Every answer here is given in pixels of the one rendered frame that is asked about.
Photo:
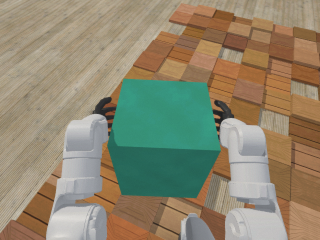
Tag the robot left upper arm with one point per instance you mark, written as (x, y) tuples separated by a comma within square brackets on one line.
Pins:
[(78, 221)]

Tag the robot right forearm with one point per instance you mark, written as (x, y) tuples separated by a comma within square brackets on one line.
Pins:
[(249, 170)]

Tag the robot right upper arm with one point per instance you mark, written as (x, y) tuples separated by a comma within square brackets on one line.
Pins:
[(253, 224)]

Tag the robot left forearm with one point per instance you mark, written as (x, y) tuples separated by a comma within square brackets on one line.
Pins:
[(81, 166)]

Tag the right robot shin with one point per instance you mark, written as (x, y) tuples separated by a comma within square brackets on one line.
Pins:
[(192, 215)]

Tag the carton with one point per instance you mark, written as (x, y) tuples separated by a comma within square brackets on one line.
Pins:
[(163, 140)]

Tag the left robot hand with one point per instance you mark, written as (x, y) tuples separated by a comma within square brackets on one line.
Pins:
[(102, 111)]

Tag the right robot hand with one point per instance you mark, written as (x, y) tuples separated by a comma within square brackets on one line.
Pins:
[(223, 115)]

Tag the right robot thigh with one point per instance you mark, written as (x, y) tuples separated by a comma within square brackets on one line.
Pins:
[(194, 228)]

